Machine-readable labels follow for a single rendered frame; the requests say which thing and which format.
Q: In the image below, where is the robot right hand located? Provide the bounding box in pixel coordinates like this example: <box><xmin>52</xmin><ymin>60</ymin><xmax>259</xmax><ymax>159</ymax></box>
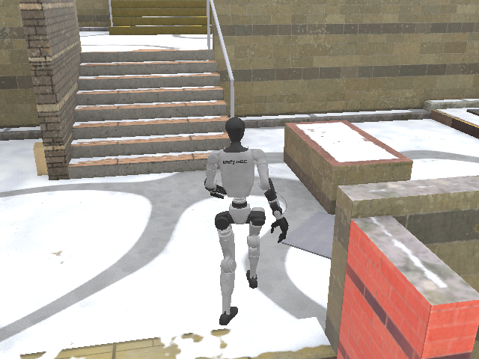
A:
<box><xmin>271</xmin><ymin>217</ymin><xmax>289</xmax><ymax>243</ymax></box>

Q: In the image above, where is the robot right forearm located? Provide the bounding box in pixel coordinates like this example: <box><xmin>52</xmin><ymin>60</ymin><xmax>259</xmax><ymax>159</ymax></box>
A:
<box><xmin>264</xmin><ymin>178</ymin><xmax>284</xmax><ymax>220</ymax></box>

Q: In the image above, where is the right robot upper arm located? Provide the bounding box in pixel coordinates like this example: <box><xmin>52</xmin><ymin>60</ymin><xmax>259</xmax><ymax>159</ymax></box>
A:
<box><xmin>251</xmin><ymin>149</ymin><xmax>270</xmax><ymax>190</ymax></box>

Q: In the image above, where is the right robot foot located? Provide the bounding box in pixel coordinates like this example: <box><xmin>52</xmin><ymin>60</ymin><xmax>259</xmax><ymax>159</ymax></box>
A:
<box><xmin>246</xmin><ymin>270</ymin><xmax>257</xmax><ymax>289</ymax></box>

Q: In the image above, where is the robot left hand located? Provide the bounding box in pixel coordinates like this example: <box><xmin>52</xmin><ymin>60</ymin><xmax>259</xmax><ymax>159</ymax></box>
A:
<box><xmin>210</xmin><ymin>185</ymin><xmax>227</xmax><ymax>199</ymax></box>

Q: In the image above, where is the left robot upper arm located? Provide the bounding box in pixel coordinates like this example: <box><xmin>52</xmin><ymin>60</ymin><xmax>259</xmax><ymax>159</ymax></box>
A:
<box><xmin>205</xmin><ymin>150</ymin><xmax>221</xmax><ymax>188</ymax></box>

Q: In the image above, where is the robot left forearm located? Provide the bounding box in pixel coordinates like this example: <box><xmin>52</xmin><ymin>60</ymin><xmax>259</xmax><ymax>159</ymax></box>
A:
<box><xmin>204</xmin><ymin>178</ymin><xmax>217</xmax><ymax>194</ymax></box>

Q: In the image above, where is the robot torso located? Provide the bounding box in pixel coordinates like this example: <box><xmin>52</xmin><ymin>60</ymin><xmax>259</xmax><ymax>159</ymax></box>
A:
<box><xmin>219</xmin><ymin>147</ymin><xmax>254</xmax><ymax>224</ymax></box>

